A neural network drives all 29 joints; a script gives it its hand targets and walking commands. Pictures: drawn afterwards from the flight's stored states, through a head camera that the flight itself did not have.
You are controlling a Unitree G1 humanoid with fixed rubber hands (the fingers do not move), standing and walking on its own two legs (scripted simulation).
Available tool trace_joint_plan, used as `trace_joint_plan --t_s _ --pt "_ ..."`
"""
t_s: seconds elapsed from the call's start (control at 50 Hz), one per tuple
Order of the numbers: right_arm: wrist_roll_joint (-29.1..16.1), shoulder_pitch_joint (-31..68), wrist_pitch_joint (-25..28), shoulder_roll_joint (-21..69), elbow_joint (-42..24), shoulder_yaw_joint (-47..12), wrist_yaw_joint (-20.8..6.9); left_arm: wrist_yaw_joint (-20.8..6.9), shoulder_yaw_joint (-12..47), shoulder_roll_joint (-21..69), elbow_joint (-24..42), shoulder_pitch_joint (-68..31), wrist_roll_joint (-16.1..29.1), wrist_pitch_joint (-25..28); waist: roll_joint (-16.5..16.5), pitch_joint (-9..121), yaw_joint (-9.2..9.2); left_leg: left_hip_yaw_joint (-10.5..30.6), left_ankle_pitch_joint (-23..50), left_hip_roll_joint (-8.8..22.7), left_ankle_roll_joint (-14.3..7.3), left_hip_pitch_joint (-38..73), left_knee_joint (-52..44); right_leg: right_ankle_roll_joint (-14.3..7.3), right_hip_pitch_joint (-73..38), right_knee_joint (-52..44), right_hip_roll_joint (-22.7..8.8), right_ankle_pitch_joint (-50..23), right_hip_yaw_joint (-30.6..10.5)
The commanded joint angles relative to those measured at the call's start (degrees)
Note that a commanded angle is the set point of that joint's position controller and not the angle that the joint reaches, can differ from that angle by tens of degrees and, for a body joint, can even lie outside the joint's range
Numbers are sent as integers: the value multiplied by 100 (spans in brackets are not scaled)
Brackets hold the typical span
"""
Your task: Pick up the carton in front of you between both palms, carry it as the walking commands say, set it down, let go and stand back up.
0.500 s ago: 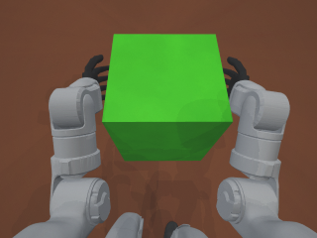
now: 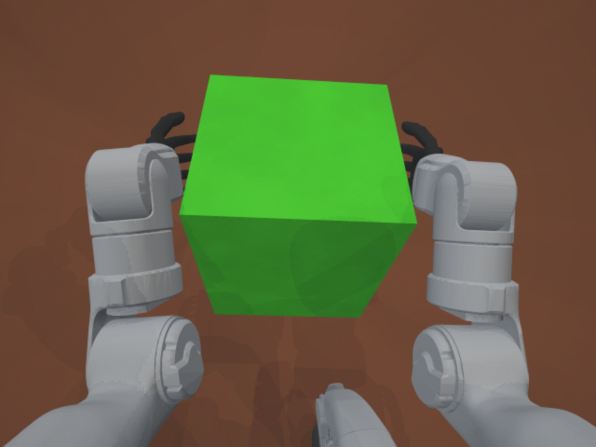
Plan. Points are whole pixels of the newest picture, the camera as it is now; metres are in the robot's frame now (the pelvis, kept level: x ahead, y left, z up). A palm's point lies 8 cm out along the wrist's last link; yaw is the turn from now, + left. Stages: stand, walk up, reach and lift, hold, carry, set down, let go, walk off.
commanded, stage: carry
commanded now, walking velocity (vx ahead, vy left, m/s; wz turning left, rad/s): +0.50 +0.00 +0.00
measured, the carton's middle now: (293, 209) +0.39 -0.04 +0.09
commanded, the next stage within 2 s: none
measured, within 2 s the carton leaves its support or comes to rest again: neither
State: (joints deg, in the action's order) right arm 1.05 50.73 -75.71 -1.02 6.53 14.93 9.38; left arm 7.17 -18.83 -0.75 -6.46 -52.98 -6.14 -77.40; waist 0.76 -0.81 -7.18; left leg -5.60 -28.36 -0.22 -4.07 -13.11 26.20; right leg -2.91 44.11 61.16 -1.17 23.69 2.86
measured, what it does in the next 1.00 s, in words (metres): climbs: right foot 0.04 m higher, then left foot 0.05 m higher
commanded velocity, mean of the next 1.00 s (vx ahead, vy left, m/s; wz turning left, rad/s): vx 0.50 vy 0.00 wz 0.00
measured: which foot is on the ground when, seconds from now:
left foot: down 0.00-0.12, up 0.14-0.46, down 0.48-0.88, up 0.90-1.00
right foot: up 0.00-0.06, down 0.08-0.52, up 0.54-0.82, down 0.84-1.00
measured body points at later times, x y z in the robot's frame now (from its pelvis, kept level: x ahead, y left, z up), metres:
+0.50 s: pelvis +0.33 -0.02 +0.04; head +0.36 -0.01 +0.49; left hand +0.73 +0.16 +0.21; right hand +0.74 -0.14 +0.22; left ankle +0.46 +0.08 -0.65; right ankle +0.21 -0.11 -0.69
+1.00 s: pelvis +0.65 -0.04 +0.11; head +0.68 -0.04 +0.56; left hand +1.03 +0.14 +0.26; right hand +1.06 -0.16 +0.27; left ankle +0.57 +0.07 -0.50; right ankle +0.69 -0.12 -0.61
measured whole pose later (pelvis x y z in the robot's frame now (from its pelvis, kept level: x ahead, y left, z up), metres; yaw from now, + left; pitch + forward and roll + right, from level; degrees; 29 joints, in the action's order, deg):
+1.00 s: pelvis +0.65 -0.04 +0.11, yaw +1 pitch +4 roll +0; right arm 3.6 53.5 -78.2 -2.1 12.4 17.8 8.4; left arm 7.6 -14.8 -1.6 -11.9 -51.5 -3.9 -77.0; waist 0.2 1.3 4.6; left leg -0.2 -26.5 0.3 -2.8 -32.7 77.3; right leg -2.6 24.8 35.1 0.8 24.5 7.9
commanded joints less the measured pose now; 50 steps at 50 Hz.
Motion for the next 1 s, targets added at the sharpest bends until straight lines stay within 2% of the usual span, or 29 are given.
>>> trace_joint_plan --t_s 0.0,0.06,0.08,0.1,0.12,0.16,0.18,0.22,0.28,0.34,0.4,0.42,0.46,0.48,0.5,0.52,0.56,0.58,0.64,0.7,0.76,0.78,0.82,0.84,0.86,0.88,0.92,0.94,0.98 --pt "-2970 5161 9 6403 -718 -3414 -1599 -894 3020 5301 -3 -3729 1793 122 786 2607 316 888 2976 1194 -723 1388 -661 -26 -983 -1643 146 -336 503" --pt "-2751 4844 -58 6307 -206 -3254 -1590 -977 3020 5350 -450 -3606 1853 65 461 3222 979 -1 5231 994 -260 537 1067 -275 -3935 -2654 763 -822 1262" --pt "-2623 4888 -63 6175 -118 -3201 -1585 -1037 3033 5420 -587 -3494 1968 70 151 3841 1305 -24 3878 887 -18 -335 2240 -384 -5567 -2748 91 -350 279" --pt "-2481 4850 -110 6236 -21 -3069 -1597 -1073 3016 5350 -617 -3634 1970 143 -1665 4536 1261 37 1729 127 339 -1879 3997 -1383 -6684 -3576 -1670 696 -3227" --pt "-2339 4928 -123 6098 52 -2981 -1598 -1132 3098 5619 -585 -3629 2178 137 -1690 3927 1425 562 -246 -389 323 -2879 5068 -1635 -6504 -4289 -1795 -365 -4419" --pt "-2080 4634 -82 6141 128 -2789 -1517 -1237 3449 6174 49 -4394 2710 138 -304 3303 1283 822 127 16 119 -3611 6003 -1404 -6025 -3473 -1657 -2644 -3058" --pt "-1960 4526 -78 6102 117 -2696 -1454 -1276 3603 6382 333 -4767 2955 159 -86 3190 1223 828 330 139 69 -3652 5769 -1147 -5769 -3416 -1511 -2884 -2559" --pt "-1741 4399 -63 5963 -23 -2558 -1304 -1318 3781 6598 783 -5274 3341 196 -317 3257 1091 766 491 220 6 -3432 5278 -848 -5508 -3611 -1342 -2151 -2059" --pt "-1506 4240 -37 5669 -199 -2529 -1113 -1338 3830 6585 1101 -5450 3545 190 -487 3148 1090 483 382 223 41 -3657 4815 -987 -5462 -3856 -1395 -1914 -1810" --pt "-1313 4017 -87 5427 -57 -2547 -1024 -1353 3756 6389 845 -5133 3458 133 -548 2906 1174 299 478 323 118 -3545 3523 -1058 -5312 -4097 -1355 -1988 -1298" --pt "-1294 3880 -126 5431 261 -2633 -1071 -1401 3647 6283 337 -4791 3251 101 -850 2647 1126 -301 667 6 61 -2497 2132 -855 -4793 -4144 -1178 -2579 -593" --pt "-1326 3875 -125 5490 381 -2669 -1103 -1415 3595 6260 138 -4675 3172 103 -973 2648 1004 -591 569 -214 -18 -1883 1798 -737 -4585 -3907 -1133 -3237 -338" --pt "-1439 3744 -68 5677 719 -2682 -1188 -1444 3489 6277 -207 -4475 3064 117 -763 3240 321 -842 1079 -594 -270 610 995 -283 -3749 -2361 -866 -4883 386" --pt "-1535 3652 -13 5730 792 -2664 -1234 -1462 3428 6253 -316 -4436 2944 138 -244 3865 -4 497 444 109 -550 2351 807 -6 -2600 -1098 -646 -3644 364" --pt "-1619 3808 72 5747 713 -2744 -1271 -1489 3352 6285 -269 -4501 2868 138 1643 4330 -16 3679 -25 1627 -1427 3406 45 282 -1023 586 155 -1051 224" --pt "-1812 4062 88 6112 549 -2842 -1319 -1463 3402 6257 -181 -4671 2778 163 1681 3795 28 4612 1270 1794 -1645 3306 -542 183 -27 1702 556 738 -287" --pt "-2370 4846 111 6506 -216 -3207 -1419 -1342 3159 6149 -109 -4483 2567 207 165 3224 108 3454 3146 1714 -1403 2833 203 4 618 2434 159 483 -556" --pt "-2646 5173 134 6689 -541 -3404 -1454 -1263 3078 6036 -85 -4287 2426 212 -27 3161 180 3012 3144 1606 -1173 2579 232 -25 648 2225 32 334 -568" --pt "-3021 5582 168 6749 -1126 -3530 -1505 -1054 2923 5742 134 -4028 2131 211 366 3268 322 2383 2143 1484 -894 2343 -78 -36 423 1449 -26 336 -362" --pt "-3073 5531 92 6611 -1209 -3549 -1504 -933 2980 5484 234 -3950 1959 166 535 3032 261 1783 2143 1472 -972 2096 -341 -5 308 124 -133 332 -143" --pt "-2913 5176 -10 6363 -884 -3439 -1505 -907 3019 5290 86 -3795 1875 70 833 2877 344 921 2356 1285 -707 1320 -507 -20 -1094 -1653 76 -152 377" --pt "-2854 5081 -36 6301 -707 -3394 -1512 -930 3036 5278 -30 -3768 1876 38 888 2874 470 769 2602 1297 -625 1051 -400 -58 -1733 -1949 286 -231 752" --pt "-2705 4842 -85 6274 -304 -3314 -1524 -1011 3023 5341 -436 -3640 1923 24 321 3349 983 -16 4206 988 -253 263 1150 -224 -4142 -2685 694 -725 1213" --pt "-2581 4884 -99 6113 -158 -3253 -1530 -1073 3007 5387 -656 -3463 2007 30 -77 3878 1302 -84 3082 849 15 -645 2347 -374 -5679 -2785 -84 -178 44" --pt "-2442 4843 -150 6171 36 -3105 -1550 -1110 2975 5297 -751 -3587 1991 100 -1952 4316 1240 -18 981 26 361 -2167 3940 -1323 -6556 -3778 -1700 628 -3382" --pt "-2324 4920 -152 6065 139 -3010 -1557 -1165 3038 5528 -739 -3625 2182 90 -1768 3750 1359 545 -359 -303 335 -3187 5001 -1583 -6494 -4298 -1865 -107 -4415" --pt "-2085 4664 -114 6117 264 -2814 -1499 -1263 3336 6063 -142 -4365 2665 102 -306 3218 1291 761 -7 59 153 -3806 5873 -1417 -6047 -3476 -1699 -2516 -3112" --pt "-1996 4577 -108 6107 272 -2723 -1445 -1299 3483 6256 142 -4755 2906 120 -91 3115 1240 784 198 167 106 -3833 5657 -1168 -5801 -3408 -1553 -2792 -2629" --pt "-1816 4477 -100 5982 137 -2557 -1307 -1333 3649 6486 593 -5297 3302 148 -334 3201 1105 734 367 227 33 -3627 5242 -872 -5563 -3594 -1388 -2056 -2122"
